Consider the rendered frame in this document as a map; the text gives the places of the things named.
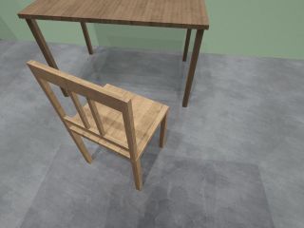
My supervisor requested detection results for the chair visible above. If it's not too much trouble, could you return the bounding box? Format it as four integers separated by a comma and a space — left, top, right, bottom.
27, 60, 169, 191

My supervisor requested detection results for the table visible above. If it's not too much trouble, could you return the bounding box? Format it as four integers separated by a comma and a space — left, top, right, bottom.
17, 0, 210, 107

